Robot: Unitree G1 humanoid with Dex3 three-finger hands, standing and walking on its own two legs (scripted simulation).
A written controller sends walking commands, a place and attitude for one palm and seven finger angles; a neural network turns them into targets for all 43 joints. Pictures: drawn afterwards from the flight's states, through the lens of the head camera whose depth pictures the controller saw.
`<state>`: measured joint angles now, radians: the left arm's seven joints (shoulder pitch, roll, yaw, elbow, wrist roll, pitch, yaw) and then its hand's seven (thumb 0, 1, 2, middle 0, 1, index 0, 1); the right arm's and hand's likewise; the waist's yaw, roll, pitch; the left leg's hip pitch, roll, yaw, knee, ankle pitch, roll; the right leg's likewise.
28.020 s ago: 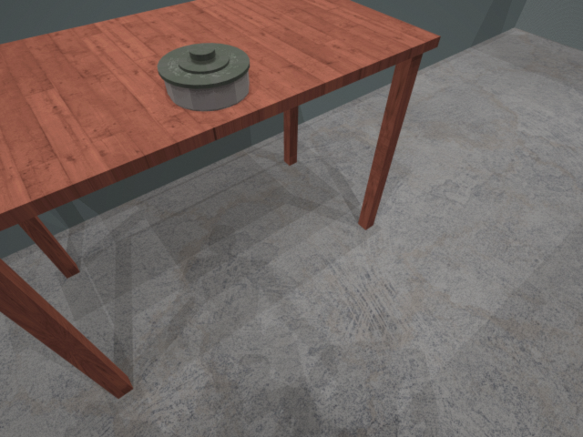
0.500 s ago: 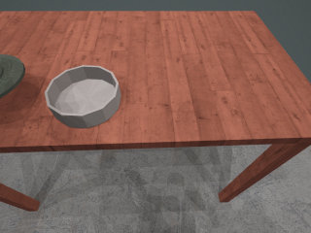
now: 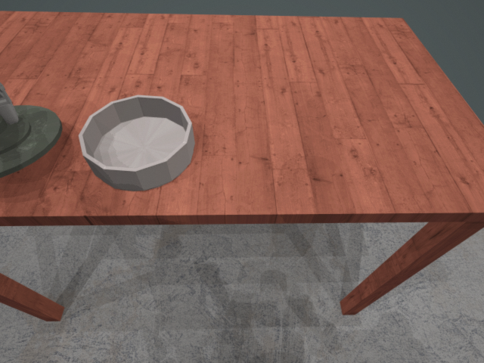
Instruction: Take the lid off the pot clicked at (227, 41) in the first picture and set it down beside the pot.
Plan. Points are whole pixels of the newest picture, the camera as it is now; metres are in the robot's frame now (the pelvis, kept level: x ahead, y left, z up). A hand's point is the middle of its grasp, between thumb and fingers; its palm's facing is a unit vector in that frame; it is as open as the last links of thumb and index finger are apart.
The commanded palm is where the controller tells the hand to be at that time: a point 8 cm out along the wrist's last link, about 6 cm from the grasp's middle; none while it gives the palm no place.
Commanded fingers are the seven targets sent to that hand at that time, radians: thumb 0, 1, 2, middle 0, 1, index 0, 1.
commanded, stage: lower the lid onto the table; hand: left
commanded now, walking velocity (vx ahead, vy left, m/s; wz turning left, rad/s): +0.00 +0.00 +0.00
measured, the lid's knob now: out of the picture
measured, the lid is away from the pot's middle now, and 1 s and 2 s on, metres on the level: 0.22 0.23 0.23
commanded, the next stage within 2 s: open the fingers wide in 0.60 s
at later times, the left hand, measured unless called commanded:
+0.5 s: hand out of the picture +0.44 +0.38 +0.15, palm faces -0.39 -0.23 -0.89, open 8.0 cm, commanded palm +0.46 +0.39 +0.21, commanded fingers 0.00 0.49 1.17 -0.82 -0.94 -0.87 -0.96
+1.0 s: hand out of the picture +0.42 +0.38 +0.14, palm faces -0.37 -0.15 -0.92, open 8.0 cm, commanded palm +0.45 +0.39 +0.20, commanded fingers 0.00 0.27 1.01 -0.65 -0.87 -0.68 -0.89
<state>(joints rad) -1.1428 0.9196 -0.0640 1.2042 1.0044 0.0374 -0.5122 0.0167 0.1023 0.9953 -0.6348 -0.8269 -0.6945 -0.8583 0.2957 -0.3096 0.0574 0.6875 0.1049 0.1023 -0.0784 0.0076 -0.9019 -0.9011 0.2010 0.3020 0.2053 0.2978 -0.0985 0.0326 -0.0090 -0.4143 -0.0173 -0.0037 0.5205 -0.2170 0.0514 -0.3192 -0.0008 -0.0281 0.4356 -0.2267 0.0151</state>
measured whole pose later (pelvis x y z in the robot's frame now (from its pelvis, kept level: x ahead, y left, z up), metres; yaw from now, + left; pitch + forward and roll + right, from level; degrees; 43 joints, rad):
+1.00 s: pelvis +0.00 +0.01 -0.01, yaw -1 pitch +9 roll -3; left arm -1.01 0.94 0.03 1.13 1.00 -0.10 -0.44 0.01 0.13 0.95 -0.61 -0.84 -0.67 -0.88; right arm 0.29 -0.30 0.05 0.68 0.11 0.17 -0.11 0.01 -0.90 -0.90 0.20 0.30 0.21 0.30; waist -0.10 0.03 -0.03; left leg -0.52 -0.01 0.00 0.63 -0.26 0.06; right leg -0.42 0.01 -0.02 0.52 -0.25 0.02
